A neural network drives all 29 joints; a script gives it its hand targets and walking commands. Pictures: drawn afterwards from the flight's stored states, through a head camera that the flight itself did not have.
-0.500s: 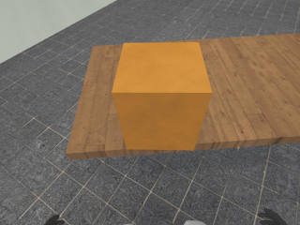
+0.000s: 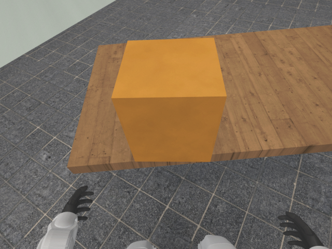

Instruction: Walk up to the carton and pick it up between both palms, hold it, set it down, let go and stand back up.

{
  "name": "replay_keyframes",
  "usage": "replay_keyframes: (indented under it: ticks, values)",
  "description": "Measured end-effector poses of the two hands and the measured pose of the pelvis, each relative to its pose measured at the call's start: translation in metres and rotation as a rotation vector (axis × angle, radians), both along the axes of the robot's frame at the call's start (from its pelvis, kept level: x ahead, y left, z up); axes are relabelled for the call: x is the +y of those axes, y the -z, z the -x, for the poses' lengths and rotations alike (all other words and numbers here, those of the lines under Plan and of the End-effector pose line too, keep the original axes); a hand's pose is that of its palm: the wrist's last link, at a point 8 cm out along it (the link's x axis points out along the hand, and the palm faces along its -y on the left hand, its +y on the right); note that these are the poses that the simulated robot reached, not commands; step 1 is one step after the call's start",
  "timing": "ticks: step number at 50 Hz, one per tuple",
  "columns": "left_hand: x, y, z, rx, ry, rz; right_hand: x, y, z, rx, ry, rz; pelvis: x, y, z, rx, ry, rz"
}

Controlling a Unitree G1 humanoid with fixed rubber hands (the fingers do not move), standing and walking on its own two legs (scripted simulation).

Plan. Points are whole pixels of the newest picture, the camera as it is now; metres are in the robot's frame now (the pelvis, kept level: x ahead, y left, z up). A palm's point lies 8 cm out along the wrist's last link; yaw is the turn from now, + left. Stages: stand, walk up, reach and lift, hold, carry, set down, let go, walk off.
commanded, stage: reach and lift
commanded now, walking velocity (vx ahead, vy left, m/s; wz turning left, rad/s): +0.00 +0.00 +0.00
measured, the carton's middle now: (171, 104) +0.43 +0.01 +0.09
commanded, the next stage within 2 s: none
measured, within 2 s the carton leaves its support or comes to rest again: neither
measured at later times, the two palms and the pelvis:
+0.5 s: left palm (62, 233) +0.16 +0.26 -0.01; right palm (297, 228) +0.16 -0.25 -0.02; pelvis -0.01 +0.00 +0.02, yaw +1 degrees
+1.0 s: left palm (73, 209) +0.19 +0.22 +0.05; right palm (306, 203) +0.18 -0.24 +0.06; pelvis -0.01 -0.01 +0.03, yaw +1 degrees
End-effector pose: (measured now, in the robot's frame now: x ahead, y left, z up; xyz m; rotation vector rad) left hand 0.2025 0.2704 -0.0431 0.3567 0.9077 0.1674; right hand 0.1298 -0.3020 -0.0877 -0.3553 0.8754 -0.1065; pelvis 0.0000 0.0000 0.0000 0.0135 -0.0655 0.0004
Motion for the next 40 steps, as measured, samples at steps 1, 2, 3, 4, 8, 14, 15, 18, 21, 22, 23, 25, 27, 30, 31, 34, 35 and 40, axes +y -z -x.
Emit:
replay_keyframes:
  ticks: [1, 2, 3, 4, 8, 14, 15, 18, 21, 22, 23, 25, 27, 30, 31, 34, 35, 40]
  values:
    - [-0.004, -0.003, -0.001, -0.011, 0.004, 0.005, -0.001, -0.003, -0.003, -0.013, 0.001, 0.002, -0.002, -0.001, -0.001, -0.003, 0.0, -0.002]
    - [-0.006, -0.004, -0.001, -0.018, 0.006, 0.008, -0.001, -0.007, -0.007, -0.033, 0.002, 0.004, -0.003, -0.003, -0.002, -0.006, 0.0, -0.003]
    - [-0.008, -0.006, 0.001, -0.019, 0.006, 0.011, -0.001, -0.012, -0.011, -0.059, 0.004, 0.004, -0.005, -0.004, -0.003, -0.01, 0.0, -0.005]
    - [-0.01, -0.006, 0.004, -0.016, 0.005, 0.014, 0.0, -0.018, -0.017, -0.086, 0.004, 0.004, -0.006, -0.006, -0.004, -0.014, 0.0, -0.006]
    - [-0.013, -0.003, 0.025, 0.012, -0.009, 0.029, 0.004, -0.042, -0.036, -0.184, -0.014, 0.012, -0.01, -0.011, -0.005, -0.024, -0.003, -0.009]
    - [-0.013, -0.003, 0.052, 0.025, -0.021, 0.052, 0.017, -0.057, -0.038, -0.209, -0.015, 0.0, -0.01, -0.02, -0.001, -0.032, -0.012, -0.004]
    - [-0.013, -0.006, 0.053, 0.009, -0.017, 0.053, 0.021, -0.058, -0.037, -0.213, -0.016, -0.005, -0.009, -0.02, 0.0, -0.032, -0.013, -0.003]
    - [-0.011, -0.014, 0.051, -0.048, -0.003, 0.05, 0.033, -0.062, -0.034, -0.232, -0.017, -0.026, -0.006, -0.022, 0.004, -0.032, -0.013, 0.001]
    - [-0.01, -0.023, 0.045, -0.109, 0.011, 0.05, 0.045, -0.066, -0.031, -0.251, -0.016, -0.046, -0.003, -0.023, 0.007, -0.036, -0.014, 0.006]
    - [-0.01, -0.025, 0.044, -0.125, 0.015, 0.05, 0.048, -0.067, -0.029, -0.255, -0.016, -0.052, -0.002, -0.024, 0.008, -0.038, -0.014, 0.007]
    - [-0.009, -0.027, 0.043, -0.138, 0.018, 0.05, 0.051, -0.069, -0.028, -0.26, -0.016, -0.057, -0.001, -0.024, 0.009, -0.04, -0.014, 0.009]
    - [-0.008, -0.031, 0.042, -0.159, 0.022, 0.049, 0.054, -0.071, -0.026, -0.271, -0.02, -0.063, 0.001, -0.024, 0.01, -0.047, -0.014, 0.011]
    - [-0.008, -0.035, 0.043, -0.179, 0.023, 0.045, 0.056, -0.074, -0.026, -0.289, -0.024, -0.072, 0.002, -0.024, 0.011, -0.055, -0.013, 0.014]
    - [-0.011, -0.042, 0.044, -0.214, 0.023, 0.039, 0.057, -0.079, -0.029, -0.33, -0.034, -0.094, 0.001, -0.024, 0.011, -0.069, -0.012, 0.015]
    - [-0.013, -0.045, 0.045, -0.227, 0.023, 0.038, 0.057, -0.081, -0.031, -0.347, -0.036, -0.102, 0.001, -0.024, 0.011, -0.073, -0.012, 0.015]
    - [-0.021, -0.053, 0.045, -0.264, 0.026, 0.035, 0.056, -0.088, -0.038, -0.397, -0.044, -0.116, -0.003, -0.025, 0.011, -0.084, -0.011, 0.012]
    - [-0.023, -0.056, 0.044, -0.273, 0.027, 0.034, 0.056, -0.091, -0.041, -0.413, -0.046, -0.119, -0.004, -0.025, 0.012, -0.087, -0.012, 0.01]
    - [-0.037, -0.065, 0.04, -0.323, 0.02, 0.067, 0.052, -0.116, -0.051, -0.502, -0.014, -0.127, -0.014, -0.026, 0.013, -0.089, -0.015, -0.004]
